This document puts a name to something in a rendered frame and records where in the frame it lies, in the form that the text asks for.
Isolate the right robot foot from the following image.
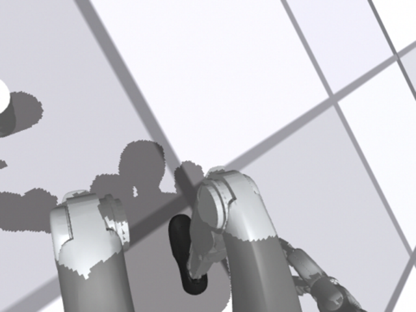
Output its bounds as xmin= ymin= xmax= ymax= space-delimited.
xmin=168 ymin=214 xmax=207 ymax=295

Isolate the right robot arm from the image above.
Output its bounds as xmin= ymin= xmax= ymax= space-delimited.
xmin=310 ymin=276 xmax=367 ymax=312

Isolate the right robot hand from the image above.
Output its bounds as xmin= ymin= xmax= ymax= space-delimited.
xmin=279 ymin=238 xmax=328 ymax=296

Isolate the cup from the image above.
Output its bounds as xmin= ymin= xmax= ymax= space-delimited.
xmin=0 ymin=80 xmax=16 ymax=138

